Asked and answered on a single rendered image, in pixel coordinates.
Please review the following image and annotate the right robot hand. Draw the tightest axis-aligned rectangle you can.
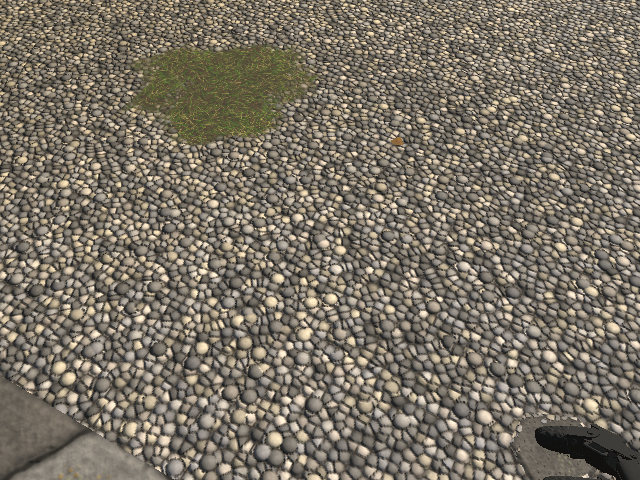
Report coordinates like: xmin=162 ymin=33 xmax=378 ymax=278
xmin=535 ymin=424 xmax=640 ymax=480

